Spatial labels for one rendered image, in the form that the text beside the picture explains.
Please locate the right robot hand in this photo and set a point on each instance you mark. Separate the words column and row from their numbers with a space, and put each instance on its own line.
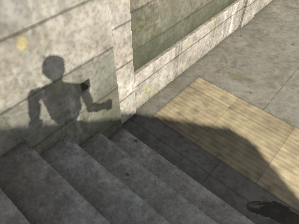
column 276, row 211

